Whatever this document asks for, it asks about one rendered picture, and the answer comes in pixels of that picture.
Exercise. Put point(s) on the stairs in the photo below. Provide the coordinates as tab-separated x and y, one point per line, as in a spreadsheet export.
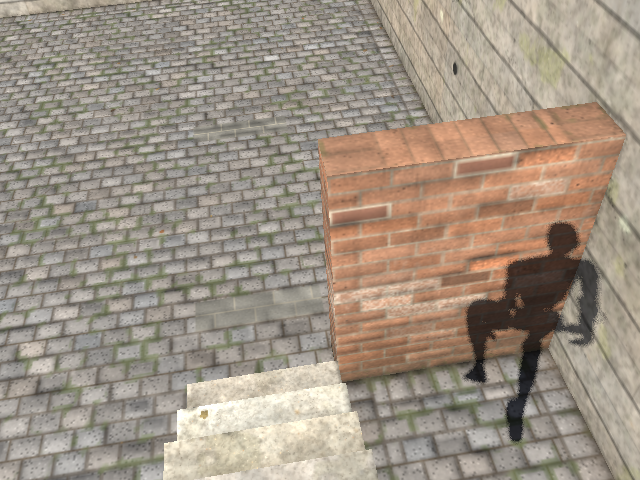
288	424

